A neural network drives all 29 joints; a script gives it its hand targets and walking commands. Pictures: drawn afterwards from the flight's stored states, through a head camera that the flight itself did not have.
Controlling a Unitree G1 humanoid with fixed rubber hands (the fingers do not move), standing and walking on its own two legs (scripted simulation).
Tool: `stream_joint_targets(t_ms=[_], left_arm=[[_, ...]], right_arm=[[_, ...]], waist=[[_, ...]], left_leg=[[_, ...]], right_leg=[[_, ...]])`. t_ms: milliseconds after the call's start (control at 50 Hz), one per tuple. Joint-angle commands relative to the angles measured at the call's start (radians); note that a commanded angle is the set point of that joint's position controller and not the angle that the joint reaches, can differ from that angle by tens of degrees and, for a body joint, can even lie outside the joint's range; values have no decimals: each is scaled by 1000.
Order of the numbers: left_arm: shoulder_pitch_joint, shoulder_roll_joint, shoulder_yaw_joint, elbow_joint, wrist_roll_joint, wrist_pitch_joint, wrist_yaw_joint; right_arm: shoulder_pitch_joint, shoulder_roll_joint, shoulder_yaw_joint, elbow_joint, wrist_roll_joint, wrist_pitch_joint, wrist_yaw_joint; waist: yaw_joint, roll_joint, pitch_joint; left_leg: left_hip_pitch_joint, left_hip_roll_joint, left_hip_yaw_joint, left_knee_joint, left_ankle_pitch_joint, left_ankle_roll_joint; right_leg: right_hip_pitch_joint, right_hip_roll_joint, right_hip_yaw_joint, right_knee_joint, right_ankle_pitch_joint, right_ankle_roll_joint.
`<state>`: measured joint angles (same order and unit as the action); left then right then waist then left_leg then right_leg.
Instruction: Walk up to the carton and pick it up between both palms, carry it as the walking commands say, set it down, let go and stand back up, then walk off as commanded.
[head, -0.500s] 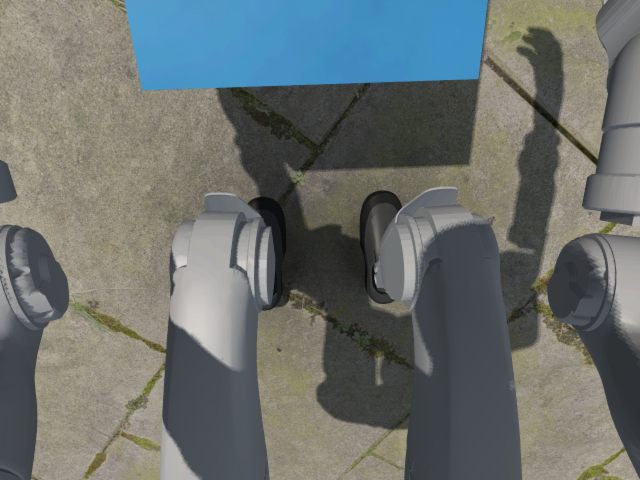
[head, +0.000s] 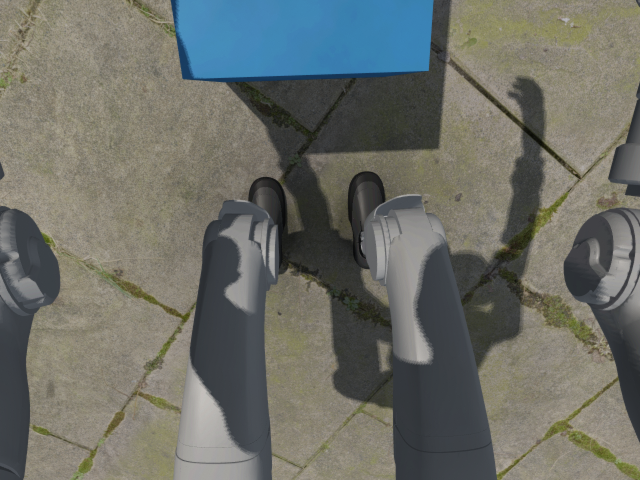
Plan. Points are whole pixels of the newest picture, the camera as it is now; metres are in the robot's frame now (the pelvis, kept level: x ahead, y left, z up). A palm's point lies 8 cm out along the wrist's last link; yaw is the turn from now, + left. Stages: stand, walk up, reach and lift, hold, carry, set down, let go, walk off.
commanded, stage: set down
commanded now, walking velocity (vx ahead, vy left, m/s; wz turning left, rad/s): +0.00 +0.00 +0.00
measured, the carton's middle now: out of the picture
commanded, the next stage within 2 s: let go in 0.38 s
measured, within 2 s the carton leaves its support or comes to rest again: neither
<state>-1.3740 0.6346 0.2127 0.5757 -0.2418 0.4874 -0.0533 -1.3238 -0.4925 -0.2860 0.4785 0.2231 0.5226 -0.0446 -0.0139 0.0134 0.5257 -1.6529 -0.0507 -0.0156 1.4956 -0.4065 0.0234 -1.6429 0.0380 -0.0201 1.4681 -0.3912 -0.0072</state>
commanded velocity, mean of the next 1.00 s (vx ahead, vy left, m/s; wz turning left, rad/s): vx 0.00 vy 0.00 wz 0.00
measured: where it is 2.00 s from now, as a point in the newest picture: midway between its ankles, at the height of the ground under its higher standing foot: (317, 240)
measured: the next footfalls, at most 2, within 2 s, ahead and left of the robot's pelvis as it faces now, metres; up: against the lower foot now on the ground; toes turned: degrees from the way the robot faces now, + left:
none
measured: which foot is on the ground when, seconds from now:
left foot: down 0.00-1.00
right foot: down 0.00-1.00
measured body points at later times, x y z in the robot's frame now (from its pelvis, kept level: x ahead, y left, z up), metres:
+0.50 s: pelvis +0.03 +0.00 +0.10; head +0.40 +0.00 +0.35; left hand +0.56 +0.26 -0.05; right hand +0.54 -0.24 -0.06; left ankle +0.12 +0.10 -0.54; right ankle +0.13 -0.11 -0.54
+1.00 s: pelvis +0.09 -0.01 +0.16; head +0.25 -0.01 +0.57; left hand +0.36 +0.24 +0.07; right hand +0.35 -0.24 +0.06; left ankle +0.12 +0.10 -0.54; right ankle +0.13 -0.11 -0.54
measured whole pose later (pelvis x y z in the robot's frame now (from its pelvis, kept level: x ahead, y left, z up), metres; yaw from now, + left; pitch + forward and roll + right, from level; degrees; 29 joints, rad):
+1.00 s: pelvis +0.09 -0.01 +0.16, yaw +0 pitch +12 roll +0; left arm -0.10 0.25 0.15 0.36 -0.03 0.17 -0.04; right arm -0.06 -0.22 -0.09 0.35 0.02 0.17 0.04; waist -0.01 0.01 0.17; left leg -0.72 -0.04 -0.03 0.86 -0.36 0.02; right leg -0.72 0.05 0.03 0.85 -0.35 -0.02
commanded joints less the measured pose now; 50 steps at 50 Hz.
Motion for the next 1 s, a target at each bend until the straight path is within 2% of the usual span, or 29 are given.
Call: stream_joint_targets(t_ms=[0,20,60,80,120,140,180,260,280,300,340,360,400,440,460,540,560,580,600,620,680,700,740,780,820,840,880,900,980], left_arm=[[-338,306,95,-206,10,-57,-7],[-339,329,110,-268,15,-57,-6],[-333,297,91,-198,17,-65,-10],[-300,295,100,-159,11,-66,-11],[-260,260,97,-163,16,-84,-27],[-239,261,99,-165,17,-95,-30],[-271,280,110,-169,31,-112,-33],[-212,233,96,-62,51,-146,-54],[-208,259,110,-31,77,-156,-55],[-190,228,92,5,74,-165,-59],[-136,217,107,-20,103,-183,-51],[-86,189,99,-67,97,-187,-42],[-3,197,111,-163,126,-196,-11],[89,156,103,-129,131,-180,6],[222,132,96,-162,145,-180,11],[431,101,92,-485,138,-190,42],[414,91,100,-475,127,-184,50],[558,50,83,-541,132,-187,56],[524,61,84,-535,134,-192,57],[654,31,78,-551,147,-194,56],[754,-24,57,-593,145,-230,54],[743,-56,40,-556,135,-239,50],[917,-89,39,-557,154,-265,42],[1015,-136,20,-521,165,-288,33],[1133,-160,27,-519,189,-314,37],[1031,-147,21,-485,174,-325,38],[1282,-206,34,-426,237,-347,31],[1206,-203,15,-407,208,-360,27],[1259,-259,5,-327,245,-386,13]], right_arm=[[-294,-265,-61,-238,-6,-56,-5],[-306,-266,-63,-296,4,-52,-9],[-291,-262,-60,-206,5,-62,-7],[-252,-257,-60,-174,-3,-60,-4],[-223,-232,-50,-193,2,-80,-3],[-208,-215,-45,-190,-13,-87,0],[-224,-207,-52,-196,-11,-99,-3],[-170,-150,-38,-91,-37,-123,2],[-156,-151,-24,-78,-41,-134,1],[-150,-142,-21,-59,-51,-145,1],[-131,-151,-39,-87,-85,-169,8],[-54,-136,-28,-127,-100,-178,10],[36,-147,-30,-166,-111,-192,15],[94,-156,-27,-117,-137,-185,26],[222,-149,-13,-193,-135,-197,30],[432,-131,21,-428,-142,-211,33],[415,-157,10,-419,-146,-207,30],[556,-115,35,-472,-139,-211,33],[490,-115,23,-465,-134,-214,36],[656,-84,19,-445,-150,-215,41],[756,-42,62,-488,-118,-268,58],[753,-41,44,-424,-137,-273,59],[914,15,82,-431,-138,-297,62],[1027,56,92,-401,-144,-327,64],[1144,79,107,-393,-166,-354,72],[1049,72,95,-361,-166,-367,73],[1272,123,139,-322,-204,-387,81],[1214,121,132,-319,-204,-402,81],[1224,168,160,-239,-231,-422,78]], waist=[[-27,25,-2300],[-17,38,-2400],[-16,55,-2270],[-25,25,-2271],[-30,55,-2258],[-31,15,-2256],[-25,32,-2256],[-34,52,-2112],[-7,58,-2117],[-16,39,-2078],[-14,27,-2145],[-36,21,-2187],[7,59,-2292],[14,54,-2198],[-2,36,-2263],[3,5,-2380],[-5,-23,-2269],[2,-33,-2263],[20,-5,-2169],[-6,4,-2162],[0,32,-1983],[-25,44,-1911],[-9,13,-1809],[-27,41,-1752],[-4,50,-1682],[-20,36,-1529],[11,23,-1401],[-7,3,-1277],[25,-9,-894]], left_leg=[[867,9,-6,-266,344,-15],[921,3,1,-277,392,-14],[911,14,-16,-310,369,-18],[917,15,-16,-330,382,-19],[953,10,-7,-346,456,-22],[958,7,-17,-372,462,-16],[975,10,-19,-397,484,-15],[915,8,-15,-452,459,-10],[916,11,-4,-456,435,-11],[917,10,-11,-467,417,-14],[1003,9,-20,-480,485,-23],[1052,10,-23,-479,557,-30],[1207,16,-42,-474,651,-32],[1245,15,-49,-479,657,-39],[1321,20,-52,-477,685,-38],[1354,4,-46,-496,779,-33],[1265,5,-43,-501,707,-28],[1342,6,-50,-534,750,-23],[1268,4,-44,-521,708,-23],[1370,10,-59,-547,738,-16],[1380,21,-75,-555,731,-21],[1332,27,-80,-553,702,-23],[1337,30,-70,-588,659,-23],[1334,28,-68,-610,658,-29],[1398,35,-66,-644,657,-30],[1280,39,-62,-653,564,-33],[1309,38,-53,-706,545,-35],[1227,37,-43,-725,451,-36],[1160,44,-7,-849,188,-36]], right_leg=[[869,18,-8,-192,343,26],[946,19,-5,-217,391,25],[875,16,-3,-235,351,29],[922,19,-1,-261,363,28],[975,20,23,-303,429,24],[1015,17,17,-314,456,30],[1038,22,20,-330,476,39],[1065,9,47,-384,496,39],[1080,2,52,-392,482,41],[1075,2,42,-402,466,45],[1103,13,32,-409,502,40],[1144,19,31,-413,570,35],[1137,23,34,-394,569,34],[1048,24,34,-416,500,29],[1114,33,17,-424,546,27],[1364,29,47,-419,713,31],[1336,23,54,-426,654,32],[1397,30,53,-450,676,32],[1306,27,72,-450,606,29],[1345,27,67,-474,599,25],[1272,28,73,-510,540,22],[1248,17,88,-518,513,13],[1315,18,93,-557,514,21],[1360,14,98,-574,534,18],[1382,14,98,-598,511,14],[1313,4,99,-618,451,8],[1409,-3,101,-657,482,7],[1382,-10,98,-680,443,3],[1352,-28,78,-791,203,25]])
